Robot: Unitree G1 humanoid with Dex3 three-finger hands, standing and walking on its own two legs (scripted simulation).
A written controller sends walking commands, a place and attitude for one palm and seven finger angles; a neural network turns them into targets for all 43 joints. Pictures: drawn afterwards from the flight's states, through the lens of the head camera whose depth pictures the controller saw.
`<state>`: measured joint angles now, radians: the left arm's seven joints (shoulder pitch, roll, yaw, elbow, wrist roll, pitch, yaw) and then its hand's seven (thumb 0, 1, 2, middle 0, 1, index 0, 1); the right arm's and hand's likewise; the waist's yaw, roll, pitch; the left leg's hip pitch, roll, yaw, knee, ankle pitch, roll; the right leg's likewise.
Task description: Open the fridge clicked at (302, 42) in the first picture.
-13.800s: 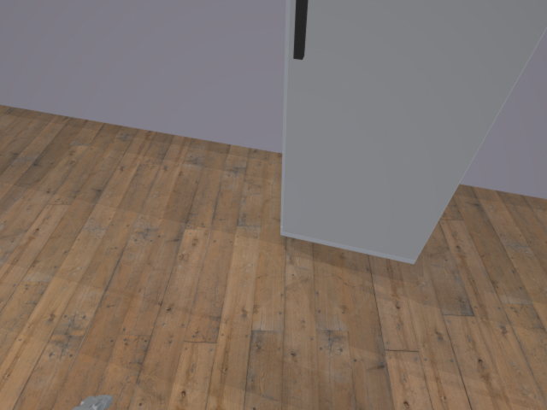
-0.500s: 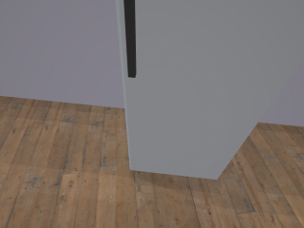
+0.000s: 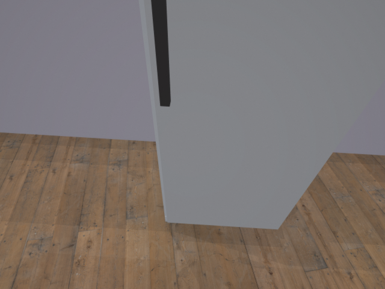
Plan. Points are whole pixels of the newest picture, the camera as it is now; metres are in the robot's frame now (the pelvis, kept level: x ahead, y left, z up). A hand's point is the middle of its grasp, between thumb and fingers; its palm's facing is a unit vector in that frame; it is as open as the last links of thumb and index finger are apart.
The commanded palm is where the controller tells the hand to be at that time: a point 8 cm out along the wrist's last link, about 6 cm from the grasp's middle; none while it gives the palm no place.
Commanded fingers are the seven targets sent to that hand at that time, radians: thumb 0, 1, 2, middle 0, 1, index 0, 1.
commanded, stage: look again from close up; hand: left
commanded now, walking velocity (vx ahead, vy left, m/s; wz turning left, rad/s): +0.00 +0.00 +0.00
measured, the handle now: (163, 46) +0.54 +0.10 +0.25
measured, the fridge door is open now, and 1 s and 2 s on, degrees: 0 0 0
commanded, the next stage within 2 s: raise the hand to about handle height in 1.40 s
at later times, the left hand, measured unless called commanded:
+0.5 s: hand out of the picture -0.01 +0.16 -0.17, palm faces +0.01 -0.98 -0.19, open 7.4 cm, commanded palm none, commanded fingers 0.00 0.90 0.90 -0.20 -0.30 -0.20 -0.30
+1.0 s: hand out of the picture +0.02 +0.17 -0.17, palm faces -0.01 -0.97 -0.22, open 7.4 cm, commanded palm none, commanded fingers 0.00 0.90 0.90 -0.20 -0.30 -0.20 -0.30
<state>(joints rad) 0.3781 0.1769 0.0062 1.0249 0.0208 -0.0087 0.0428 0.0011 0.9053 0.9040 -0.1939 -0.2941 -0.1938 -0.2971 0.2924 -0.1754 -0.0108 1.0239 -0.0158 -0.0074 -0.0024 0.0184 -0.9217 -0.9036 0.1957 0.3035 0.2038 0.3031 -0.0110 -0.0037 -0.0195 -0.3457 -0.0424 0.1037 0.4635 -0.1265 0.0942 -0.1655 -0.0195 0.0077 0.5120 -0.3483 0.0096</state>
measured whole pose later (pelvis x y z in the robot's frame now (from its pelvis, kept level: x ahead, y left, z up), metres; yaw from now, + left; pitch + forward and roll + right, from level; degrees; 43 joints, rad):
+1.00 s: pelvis +0.02 -0.02 +0.01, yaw +0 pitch +0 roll +0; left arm 0.31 0.20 -0.01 1.07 0.02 -0.02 0.03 0.00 0.90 0.90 -0.20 -0.29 -0.20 -0.30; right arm 0.23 -0.21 0.00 1.11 -0.01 -0.01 -0.01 0.01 -0.91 -0.90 0.20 0.30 0.20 0.30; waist 0.00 -0.01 0.02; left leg -0.28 -0.02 0.09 0.42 -0.13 0.05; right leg -0.08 0.01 0.00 0.42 -0.33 -0.01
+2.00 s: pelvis +0.00 -0.06 -0.04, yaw +3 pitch +4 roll -1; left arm 0.54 0.26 0.23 -0.01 -0.31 -0.34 -0.28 0.01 0.51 0.74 -0.23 -0.54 -0.23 -0.55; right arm 0.21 -0.28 -0.03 0.58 0.03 -0.27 -0.07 0.02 -0.90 -0.90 0.20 0.30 0.20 0.30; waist 0.04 0.03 -0.07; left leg -0.67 0.02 0.01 0.89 -0.30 0.01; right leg -0.43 0.04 -0.09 0.90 -0.55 -0.05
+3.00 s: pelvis -0.03 -0.02 +0.00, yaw +4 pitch -6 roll -2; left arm -0.18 0.53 0.40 -0.08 -0.35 0.35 -0.38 -0.01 -0.49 0.31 -0.30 -1.19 -0.30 -1.19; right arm 0.11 -0.24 0.14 0.66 0.10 -0.20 -0.14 0.02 -0.90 -0.90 0.20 0.30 0.21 0.30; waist 0.10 0.05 0.02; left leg -0.24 -0.03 0.02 0.42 -0.07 0.06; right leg -0.02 0.01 -0.08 0.42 -0.29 0.00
